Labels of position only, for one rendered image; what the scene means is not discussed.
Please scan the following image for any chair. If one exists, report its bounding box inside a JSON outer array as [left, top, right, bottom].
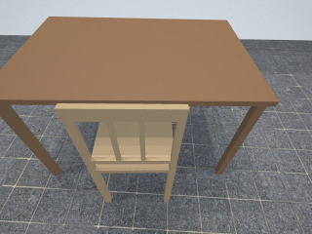
[[55, 103, 189, 203]]

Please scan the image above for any table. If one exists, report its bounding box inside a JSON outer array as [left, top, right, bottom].
[[0, 17, 279, 176]]

